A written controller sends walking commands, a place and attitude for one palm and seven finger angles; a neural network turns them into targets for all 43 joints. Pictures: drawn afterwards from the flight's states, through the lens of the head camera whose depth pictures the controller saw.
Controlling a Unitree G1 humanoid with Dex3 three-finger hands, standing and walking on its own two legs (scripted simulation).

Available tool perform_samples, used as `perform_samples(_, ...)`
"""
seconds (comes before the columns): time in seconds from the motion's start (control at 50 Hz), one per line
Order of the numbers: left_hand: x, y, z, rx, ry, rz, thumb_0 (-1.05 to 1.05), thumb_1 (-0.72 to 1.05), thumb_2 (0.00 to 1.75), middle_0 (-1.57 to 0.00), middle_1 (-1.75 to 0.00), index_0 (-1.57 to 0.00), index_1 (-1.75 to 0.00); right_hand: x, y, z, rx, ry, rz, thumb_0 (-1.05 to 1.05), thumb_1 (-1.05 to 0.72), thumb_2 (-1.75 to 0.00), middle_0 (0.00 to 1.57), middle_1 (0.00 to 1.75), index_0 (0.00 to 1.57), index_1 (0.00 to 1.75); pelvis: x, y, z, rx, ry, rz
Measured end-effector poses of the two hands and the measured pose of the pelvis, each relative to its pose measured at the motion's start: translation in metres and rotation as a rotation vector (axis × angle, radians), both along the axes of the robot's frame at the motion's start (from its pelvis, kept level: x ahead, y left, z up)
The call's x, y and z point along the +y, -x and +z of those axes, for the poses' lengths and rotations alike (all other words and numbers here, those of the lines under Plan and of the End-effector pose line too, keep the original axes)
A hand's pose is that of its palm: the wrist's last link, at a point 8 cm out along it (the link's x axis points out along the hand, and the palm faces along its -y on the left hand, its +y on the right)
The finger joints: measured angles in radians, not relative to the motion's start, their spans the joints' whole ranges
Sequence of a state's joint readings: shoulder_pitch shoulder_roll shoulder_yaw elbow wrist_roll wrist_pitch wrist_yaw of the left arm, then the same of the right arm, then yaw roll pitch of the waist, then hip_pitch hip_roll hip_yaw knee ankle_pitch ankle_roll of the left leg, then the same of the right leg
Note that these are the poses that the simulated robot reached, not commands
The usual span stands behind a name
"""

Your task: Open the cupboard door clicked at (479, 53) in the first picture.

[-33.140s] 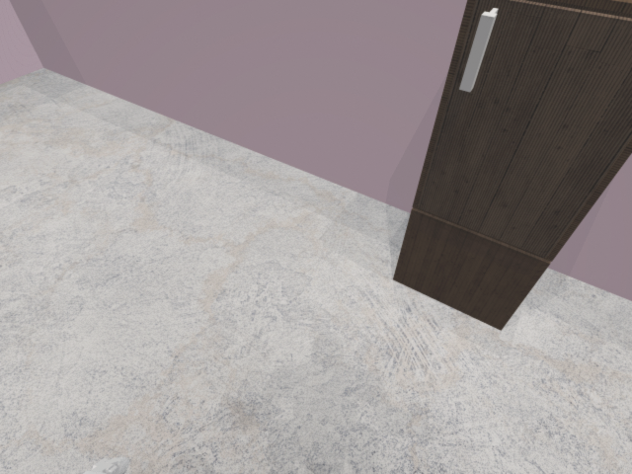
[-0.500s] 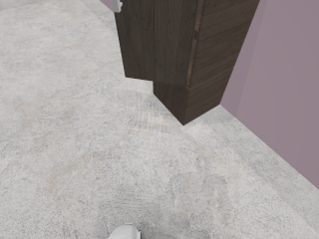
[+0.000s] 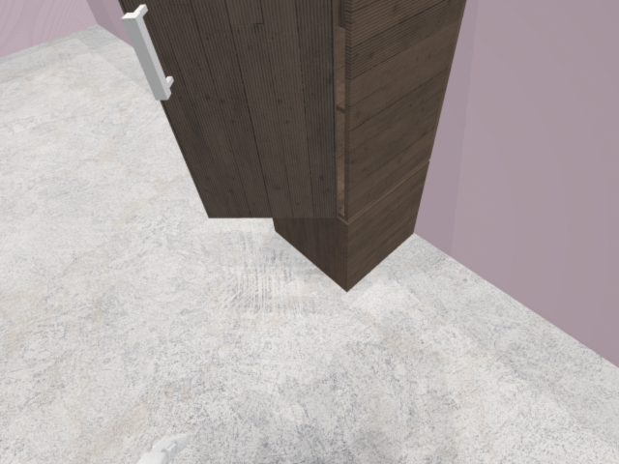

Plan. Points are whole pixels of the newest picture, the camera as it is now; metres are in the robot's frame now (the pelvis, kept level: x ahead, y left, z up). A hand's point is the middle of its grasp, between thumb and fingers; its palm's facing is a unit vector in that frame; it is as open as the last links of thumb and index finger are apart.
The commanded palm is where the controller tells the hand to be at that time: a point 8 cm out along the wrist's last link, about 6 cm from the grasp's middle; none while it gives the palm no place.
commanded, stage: take the last steps up to it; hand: left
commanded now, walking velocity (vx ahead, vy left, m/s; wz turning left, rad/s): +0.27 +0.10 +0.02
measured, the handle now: (152, 53) +0.77 +0.32 +0.17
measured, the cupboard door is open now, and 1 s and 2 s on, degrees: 44 44 44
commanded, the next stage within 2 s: come to a stop and stand still in 0.26 s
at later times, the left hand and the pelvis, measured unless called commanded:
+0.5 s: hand out of the picture +0.11 +0.24 -0.18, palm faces +0.09 -0.98 -0.15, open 7.4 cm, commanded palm none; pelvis +0.18 +0.08 +0.00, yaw +0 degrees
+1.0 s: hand (180, 391) +0.25 +0.24 -0.15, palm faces -0.05 -0.97 -0.23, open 7.4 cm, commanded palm none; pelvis +0.16 +0.05 +0.01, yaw -2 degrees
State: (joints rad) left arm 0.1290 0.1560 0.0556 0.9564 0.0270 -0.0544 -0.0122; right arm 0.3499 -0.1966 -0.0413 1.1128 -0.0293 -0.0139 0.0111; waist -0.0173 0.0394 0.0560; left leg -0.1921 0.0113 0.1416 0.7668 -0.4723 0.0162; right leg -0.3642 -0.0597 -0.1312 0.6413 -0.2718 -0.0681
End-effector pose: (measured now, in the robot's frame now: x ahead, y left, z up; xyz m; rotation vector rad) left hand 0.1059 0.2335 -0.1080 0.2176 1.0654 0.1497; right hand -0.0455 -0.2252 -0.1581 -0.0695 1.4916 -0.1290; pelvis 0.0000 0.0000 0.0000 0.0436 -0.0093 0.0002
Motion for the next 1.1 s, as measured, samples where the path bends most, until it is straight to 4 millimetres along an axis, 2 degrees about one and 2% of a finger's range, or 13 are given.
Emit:
perform_samples(0.08,-0.01,0.003,0.0,0.078,0.026,0.032,0.0,0.92,0.9,-0.2,-0.3,-0.2,-0.3,-0.005,-0.044,0.014,-0.021,0.015,-0.002,0.01,-0.91,-0.9,0.2,0.3,0.2,0.3,-0.002,-0.028,0.012,0.007,0.014,-0.003)
perform_samples(0.22,0.008,0.019,0.0,0.235,0.029,0.103,-0.01,0.96,0.9,-0.2,-0.3,-0.2,-0.3,0.004,-0.145,0.032,-0.129,0.032,0.038,0.0,-0.91,-0.9,0.2,0.3,0.19,0.3,0.009,-0.078,0.024,0.026,0.019,0.007)
perform_samples(0.32,0.018,0.031,-0.01,0.353,0.08,0.159,0.0,0.93,0.9,-0.2,-0.3,-0.2,-0.3,0.028,-0.223,0.035,-0.205,0.037,0.101,0.0,-0.91,-0.9,0.2,0.3,0.19,0.3,0.033,-0.116,0.021,0.022,0.029,0.016)
perform_samples(0.4,0.035,0.03,-0.029,0.436,0.124,0.195,0.0,0.92,0.9,-0.2,-0.3,-0.2,-0.3,0.056,-0.286,0.033,-0.284,0.061,0.151,0.0,-0.91,-0.9,0.2,0.3,0.19,0.3,0.061,-0.151,0.007,0.016,0.05,0.017)
perform_samples(0.44,0.046,0.022,-0.04,0.47,0.132,0.193,0.0,0.92,0.9,-0.2,-0.3,-0.2,-0.3,0.07,-0.308,0.03,-0.326,0.087,0.156,0.0,-0.91,-0.9,0.2,0.3,0.19,0.3,0.073,-0.164,-0.001,0.012,0.054,0.014)
perform_samples(0.5,0.061,-0.002,-0.044,0.474,0.121,0.176,0.0,0.92,0.9,-0.2,-0.3,-0.2,-0.3,0.088,-0.325,0.035,-0.34,0.105,0.151,0.0,-0.91,-0.9,0.2,0.3,0.19,0.3,0.084,-0.175,0.001,0.001,0.047,-0.005)
perform_samples(0.6,0.084,-0.056,-0.04,0.405,0.102,0.131,0.0,0.91,0.9,-0.2,-0.3,-0.19,-0.3,0.105,-0.326,0.042,-0.317,0.119,0.11,0.0,-0.91,-0.9,0.2,0.3,0.2,0.3,0.095,-0.179,0.009,0.009,0.074,-0.016)
perform_samples(0.7,0.104,-0.104,-0.034,0.301,0.068,0.081,0.0,0.91,0.9,-0.2,-0.3,-0.19,-0.3,0.087,-0.306,0.052,-0.285,0.179,0.059,-0.01,-0.92,-0.9,0.21,0.3,0.2,0.3,0.095,-0.175,0.014,0.027,0.094,-0.038)
perform_samples(0.82,0.107,-0.14,-0.023,0.209,0.038,0.031,0.0,0.92,0.9,-0.2,-0.3,-0.19,-0.3,0.057,-0.258,0.058,-0.205,0.224,0.005,-0.01,-0.91,-0.9,0.2,0.3,0.2,0.3,0.086,-0.17,0.018,0.035,0.11,-0.046)
perform_samples(0.88,0.096,-0.147,-0.019,0.19,0.03,0.002,0.0,0.92,0.9,-0.2,-0.3,-0.19,-0.3,0.044,-0.23,0.056,-0.16,0.219,-0.023,0.0,-0.91,-0.9,0.2,0.3,0.2,0.3,0.077,-0.166,0.019,0.036,0.108,-0.045)
perform_samples(0.96,0.071,-0.147,-0.014,0.175,0.024,-0.027,0.0,0.92,0.9,-0.2,-0.3,-0.19,-0.3,0.027,-0.194,0.045,-0.095,0.181,-0.056,0.0,-0.9,-0.9,0.2,0.3,0.2,0.3,0.059,-0.16,0.017,0.04,0.089,-0.037)
perform_samples(1.04,0.041,-0.134,-0.016,0.166,0.004,-0.031,0.0,0.91,0.9,-0.2,-0.3,-0.19,-0.3,0.011,-0.164,0.025,-0.037,0.126,-0.089,0.0,-0.9,-0.9,0.2,0.3,0.2,0.3,0.034,-0.154,0.007,0.037,0.037,-0.041)
perform_samples(1.1,0.019,-0.116,-0.011,0.204,0.012,-0.025,0.0,0.91,0.9,-0.2,-0.3,-0.19,-0.3,0.007,-0.155,0.021,-0.003,0.085,-0.089,0.0,-0.91,-0.9,0.2,0.3,0.2,0.3,0.025,-0.154,0.011,0.025,0.043,-0.032)
